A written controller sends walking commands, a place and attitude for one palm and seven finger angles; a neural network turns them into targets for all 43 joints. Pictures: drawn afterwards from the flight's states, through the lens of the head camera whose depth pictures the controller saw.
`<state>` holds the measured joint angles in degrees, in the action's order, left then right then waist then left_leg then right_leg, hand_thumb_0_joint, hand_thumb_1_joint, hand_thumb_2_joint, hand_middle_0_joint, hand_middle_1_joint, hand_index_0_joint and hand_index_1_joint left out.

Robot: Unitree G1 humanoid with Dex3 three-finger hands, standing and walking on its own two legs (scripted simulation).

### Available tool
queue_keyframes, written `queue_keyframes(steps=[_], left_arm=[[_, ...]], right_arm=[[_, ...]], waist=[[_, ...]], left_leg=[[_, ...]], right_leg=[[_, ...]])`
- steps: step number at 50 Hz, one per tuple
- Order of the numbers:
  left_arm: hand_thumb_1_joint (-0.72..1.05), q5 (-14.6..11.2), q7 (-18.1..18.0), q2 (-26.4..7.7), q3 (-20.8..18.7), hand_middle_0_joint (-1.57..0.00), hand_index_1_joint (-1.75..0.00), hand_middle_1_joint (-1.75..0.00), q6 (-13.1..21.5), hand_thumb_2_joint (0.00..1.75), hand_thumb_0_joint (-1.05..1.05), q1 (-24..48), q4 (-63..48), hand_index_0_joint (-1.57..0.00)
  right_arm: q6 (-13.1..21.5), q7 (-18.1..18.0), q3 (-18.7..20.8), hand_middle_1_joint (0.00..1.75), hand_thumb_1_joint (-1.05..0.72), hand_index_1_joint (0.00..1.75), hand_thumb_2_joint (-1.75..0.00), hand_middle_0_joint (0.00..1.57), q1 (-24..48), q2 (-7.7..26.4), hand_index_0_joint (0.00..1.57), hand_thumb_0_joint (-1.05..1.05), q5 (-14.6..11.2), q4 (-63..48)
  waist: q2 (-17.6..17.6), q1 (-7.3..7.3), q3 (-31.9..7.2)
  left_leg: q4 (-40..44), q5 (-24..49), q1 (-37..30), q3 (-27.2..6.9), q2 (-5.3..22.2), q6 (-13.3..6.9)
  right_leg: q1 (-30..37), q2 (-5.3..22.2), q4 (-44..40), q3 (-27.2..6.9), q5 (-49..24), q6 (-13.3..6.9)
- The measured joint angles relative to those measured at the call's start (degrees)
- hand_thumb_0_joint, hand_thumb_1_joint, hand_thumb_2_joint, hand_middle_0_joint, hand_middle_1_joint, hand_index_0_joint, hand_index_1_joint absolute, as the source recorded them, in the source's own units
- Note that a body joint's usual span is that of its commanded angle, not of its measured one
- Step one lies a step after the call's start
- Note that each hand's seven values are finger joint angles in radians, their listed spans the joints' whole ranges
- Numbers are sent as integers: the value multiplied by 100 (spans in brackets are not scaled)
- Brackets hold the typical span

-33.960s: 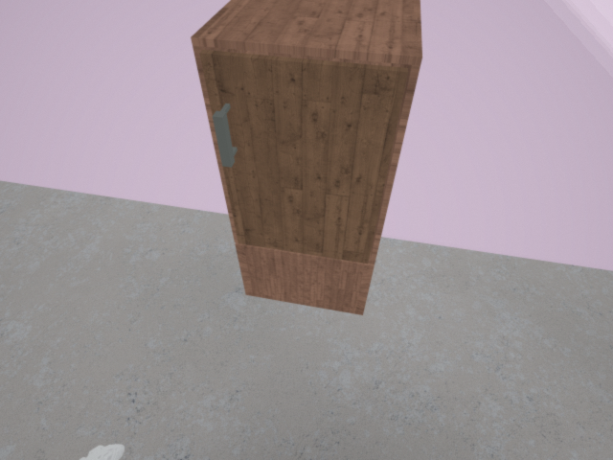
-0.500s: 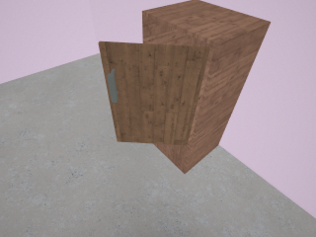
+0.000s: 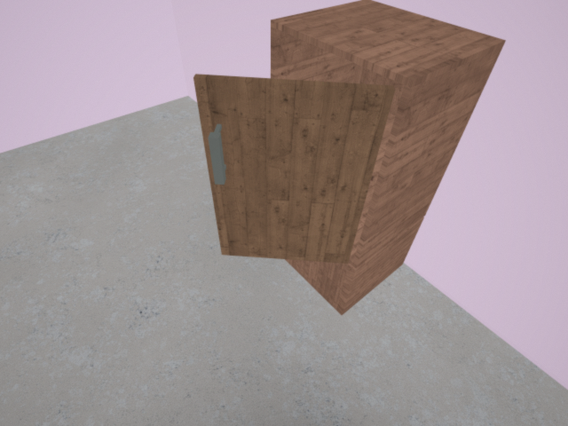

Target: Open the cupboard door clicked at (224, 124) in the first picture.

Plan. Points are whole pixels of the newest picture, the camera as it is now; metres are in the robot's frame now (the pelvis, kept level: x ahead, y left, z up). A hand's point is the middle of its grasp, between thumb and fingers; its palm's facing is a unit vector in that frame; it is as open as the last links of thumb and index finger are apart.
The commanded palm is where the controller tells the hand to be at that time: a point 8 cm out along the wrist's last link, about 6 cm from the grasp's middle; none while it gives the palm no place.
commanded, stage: look again from close up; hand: left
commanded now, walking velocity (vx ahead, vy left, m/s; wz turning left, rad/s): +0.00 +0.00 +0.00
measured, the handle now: (219, 154) +0.69 +0.20 +0.00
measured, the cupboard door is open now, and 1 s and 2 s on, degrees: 47 47 47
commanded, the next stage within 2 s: shuffle to correct the standing spot in 0.08 s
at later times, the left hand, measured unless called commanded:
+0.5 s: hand out of the picture +0.02 +0.15 -0.18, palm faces +0.06 -0.99 -0.13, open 7.4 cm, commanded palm none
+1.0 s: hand (214, 359) +0.28 +0.15 -0.17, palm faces -0.02 -0.98 -0.18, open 7.3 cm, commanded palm none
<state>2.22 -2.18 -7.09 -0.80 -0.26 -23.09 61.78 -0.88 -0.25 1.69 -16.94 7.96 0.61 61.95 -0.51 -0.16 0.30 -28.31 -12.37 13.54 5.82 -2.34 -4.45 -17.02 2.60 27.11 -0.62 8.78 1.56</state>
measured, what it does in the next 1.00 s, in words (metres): walks ahead: right foot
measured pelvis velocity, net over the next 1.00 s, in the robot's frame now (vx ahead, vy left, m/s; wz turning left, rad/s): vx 0.17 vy -0.01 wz -0.01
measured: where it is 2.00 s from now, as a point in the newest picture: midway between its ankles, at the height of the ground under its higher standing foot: outside the picture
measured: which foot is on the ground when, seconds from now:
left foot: down 0.00-0.86, up 0.88-1.00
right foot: down 0.00-0.50, up 0.52-0.84, down 0.86-1.00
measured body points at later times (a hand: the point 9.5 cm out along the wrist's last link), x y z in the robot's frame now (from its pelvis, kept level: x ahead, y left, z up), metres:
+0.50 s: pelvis +0.06 +0.00 +0.00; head +0.05 +0.02 +0.45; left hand +0.02 +0.20 -0.17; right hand +0.02 -0.23 -0.15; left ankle +0.04 +0.07 -0.73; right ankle +0.08 -0.15 -0.73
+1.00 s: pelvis +0.17 -0.01 -0.01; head +0.20 -0.01 +0.44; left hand +0.28 +0.20 -0.16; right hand +0.10 -0.23 -0.17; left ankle +0.12 +0.08 -0.70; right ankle +0.23 -0.15 -0.73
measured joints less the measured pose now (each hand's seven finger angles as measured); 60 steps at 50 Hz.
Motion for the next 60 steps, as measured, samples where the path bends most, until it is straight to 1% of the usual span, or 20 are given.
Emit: queue_keyframes(steps=[12, 16, 19, 22, 24, 26, 28, 30, 32, 37, 41, 43, 46, 48, 52, 54, 56, 57, 58, 60], left_arm=[[91, -21, -8, -15, -36, -20, -30, -30, 45, 89, 1, -52, 34, -20], [91, -18, 20, 15, -66, -20, -30, -30, 42, 89, 1, -49, -16, -20], [91, -44, 47, 44, -95, -20, -30, -30, 74, 89, 1, -55, -90, -20], [91, -76, 75, 69, -121, -20, -30, -30, 94, 89, 1, -47, -113, -20], [91, -78, 89, 80, -132, -20, -30, -30, 67, 89, 1, -54, -91, -20], [91, -55, 109, 89, -143, -20, -30, -30, 14, 89, 1, -70, -75, -20], [91, -22, 135, 108, -152, -20, -30, -30, -33, 89, 1, -21, -62, -20], [91, -6, 167, 101, -169, -20, -30, -30, -30, 89, 1, 100, -86, -20], [92, 21, 143, 31, -193, -20, -30, -30, -24, 89, 2, 275, -106, -20], [94, -65, 184, -210, -276, -20, -30, -30, 27, 89, 3, 751, -282, -20], [93, -79, 187, -245, -278, -20, -30, -30, 110, 89, 2, 1125, -473, -20], [93, -73, 141, -291, -250, -20, -30, -30, 250, 89, 2, 1229, -572, -20], [92, -104, 53, -121, -168, -20, -30, -30, 299, 89, 1, 1444, -575, -20], [92, -95, 2, -36, -131, -20, -30, -30, 247, 89, 1, 1534, -601, -20], [93, -89, -87, -17, -222, -21, -30, -30, 66, 89, 0, 1669, -667, -20], [93, -63, -69, -109, -253, -21, -30, -30, -23, 89, -1, 1696, -692, -21], [93, -58, -35, -197, -282, -21, -30, -30, -123, 89, -1, 1648, -704, -21], [93, -68, -15, -254, -297, -21, -30, -30, -183, 89, -1, 1622, -699, -21], [93, -84, -7, -302, -315, -21, -30, -30, -253, 89, -1, 1588, -683, -21], [92, -92, -6, -370, -348, -21, -30, -30, -365, 89, 0, 1478, -653, -20]], right_arm=[[39, -22, 20, 30, -91, 30, -90, 20, -49, 91, 20, 0, -4, 20], [15, -14, 15, 30, -91, 30, -90, 20, -157, 96, 20, 0, 25, 55], [40, -20, 1, 30, -91, 30, -90, 20, -242, 90, 20, 0, 32, 49], [111, -40, -16, 30, -91, 30, -90, 20, -336, 79, 20, 0, 28, 62], [138, -47, -26, 30, -91, 30, -90, 20, -411, 61, 20, 0, 27, 100], [156, -46, -18, 30, -91, 30, -90, 20, -496, 42, 20, 0, 34, 108], [223, -61, 0, 30, -91, 30, -90, 20, -550, 34, 20, 0, 28, 100], [325, -84, -12, 30, -91, 30, -90, 20, -610, 6, 20, 0, 28, 96], [408, -101, -46, 30, -91, 30, -90, 20, -677, -50, 20, 0, 43, 119], [484, -127, -113, 30, -91, 30, -90, 20, -867, -195, 20, 0, 71, 297], [401, -135, -119, 30, -91, 30, -90, 20, -1026, -243, 20, 0, 56, 488], [327, -127, -129, 30, -91, 30, -90, 20, -1151, -308, 20, 0, -3, 548], [126, -171, -35, 30, -91, 30, -90, 20, -921, -180, 20, 0, -74, 548], [5, -203, 37, 30, -91, 30, -90, 20, -622, -94, 20, 0, -78, 443], [-77, -163, 133, 30, -91, 30, -90, 20, 30, 6, 20, 0, -52, 70], [-42, -132, 169, 30, -91, 30, -90, 20, 271, 41, 19, 0, -33, -129], [20, -107, 193, 30, -91, 30, -90, 20, 414, 83, 19, 0, -17, -315], [58, -99, 206, 30, -91, 30, -90, 20, 468, 75, 19, 0, -4, -373], [80, -92, 204, 30, -91, 30, -90, 20, 504, 57, 19, 0, 21, -429], [94, -90, 165, 30, -91, 30, -90, 20, 529, 13, 19, 0, 77, -515]], waist=[[40, 21, 19], [59, 18, -66], [43, 21, -73], [10, 33, -29], [-35, 31, -57], [-68, 41, -139], [-43, 70, -143], [-2, 145, -81], [29, 212, 21], [95, 303, 296], [150, 322, 435], [20, 317, 414], [261, 344, 532], [286, 326, 600], [122, 266, 697], [12, 214, 692], [-72, 185, 636], [-162, 171, 616], [-225, 140, 588], [-243, 123, 483]], left_leg=[[55, -85, -35, -2, 40, 68], [-52, -480, -23, -30, 97, 104], [-173, -645, -1, -40, 131, 117], [-310, -495, -42, -25, 153, 100], [-360, -593, -142, 9, 130, 52], [-298, -722, -262, 71, 98, 1], [-111, -742, -445, 168, 88, -61], [194, -667, -670, 221, 82, -72], [508, -581, -896, 238, 89, -58], [897, -603, -1323, 259, 155, 40], [627, -973, -1488, 254, 221, 153], [-207, -1330, -1231, 192, 198, 233], [-2012, -1852, -433, -224, 337, 368], [-2637, -1996, 82, -288, 362, 448], [-2533, -1714, 760, -295, 485, 586], [-2142, -1328, 845, -260, 533, 634], [-1411, -749, 676, -195, 560, 648], [-1318, -626, 649, -128, 499, 527], [-1361, -636, 664, -61, 458, 361], [-1246, -631, 642, -4, 436, 115]], right_leg=[[1, -60, -24, -35, -37, 1], [8, -137, 31, -36, 366, -59], [23, -190, 44, -60, 397, -109], [73, -208, 155, -77, 240, -95], [122, -192, 291, -113, 420, -82], [77, -169, 563, -140, 863, -186], [-173, -107, 1310, 36, 1183, -241], [-474, -24, 2004, 210, 1282, -255], [-695, 70, 2232, 364, 1220, -239], [-863, 188, 1550, 626, 859, -279], [-582, 99, 703, 764, 402, -370], [-288, 150, 362, 722, -335, -401], [-154, 74, 652, 939, 274, -269], [-87, 88, 614, 982, 360, -226], [-109, 181, 518, 962, 235, -109], [-195, 241, 596, 908, 226, -41], [-332, 301, 822, 829, 298, 55], [-419, 369, 1000, 758, 389, 53], [-539, 348, 1283, 608, 876, 46], [-793, 128, 2103, 246, 1553, -19]])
